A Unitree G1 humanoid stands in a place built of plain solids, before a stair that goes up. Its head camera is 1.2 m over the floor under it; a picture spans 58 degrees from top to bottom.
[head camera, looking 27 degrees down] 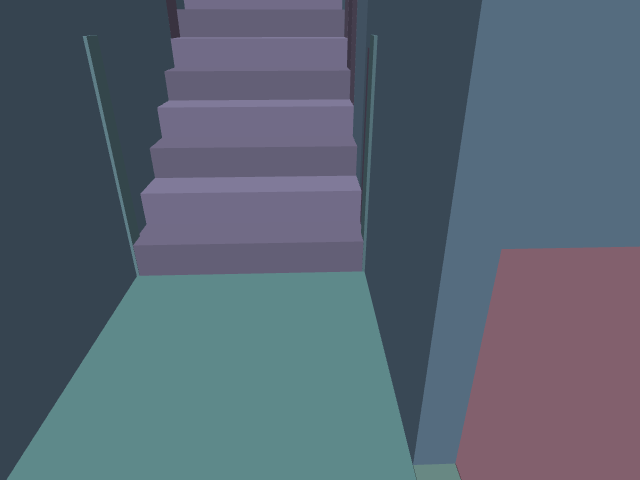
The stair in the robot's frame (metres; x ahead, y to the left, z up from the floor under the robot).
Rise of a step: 0.18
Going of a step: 0.26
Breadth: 1.20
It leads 2 degrees to the left of straight ahead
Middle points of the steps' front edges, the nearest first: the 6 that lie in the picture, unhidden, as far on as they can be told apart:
1.96 0.36 0.18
2.22 0.37 0.36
2.47 0.38 0.54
2.73 0.39 0.72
2.99 0.40 0.90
3.24 0.41 1.09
